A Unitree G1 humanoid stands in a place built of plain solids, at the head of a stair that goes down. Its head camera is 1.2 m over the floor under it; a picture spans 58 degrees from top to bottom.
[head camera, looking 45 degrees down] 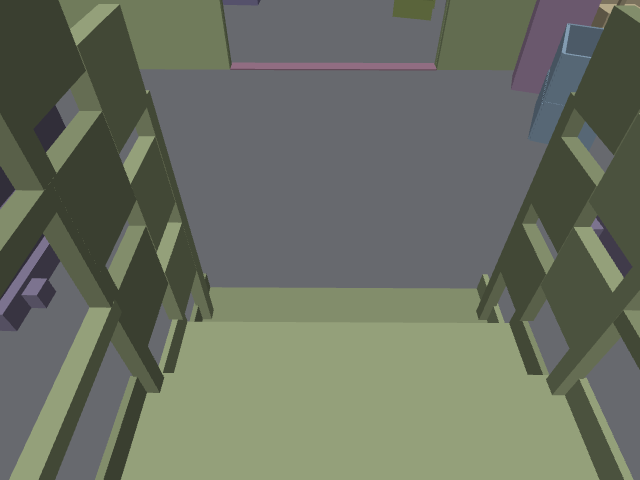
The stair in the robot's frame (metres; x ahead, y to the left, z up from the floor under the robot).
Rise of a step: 0.17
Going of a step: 0.30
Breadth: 1.25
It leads straight ahead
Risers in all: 3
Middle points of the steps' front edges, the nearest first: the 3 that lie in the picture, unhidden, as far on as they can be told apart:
0.63 -0.10 0.00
0.93 -0.11 -0.17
1.23 -0.11 -0.34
